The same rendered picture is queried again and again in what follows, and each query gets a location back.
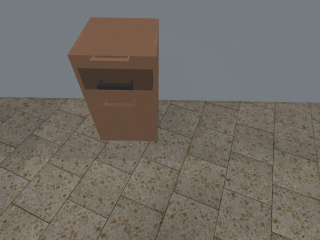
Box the handle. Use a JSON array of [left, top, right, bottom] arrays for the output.
[[97, 79, 133, 90], [89, 57, 130, 66], [103, 103, 136, 110]]

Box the cabinet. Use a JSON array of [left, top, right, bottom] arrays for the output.
[[67, 17, 159, 141]]

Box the drawer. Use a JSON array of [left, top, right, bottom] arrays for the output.
[[78, 68, 154, 91]]

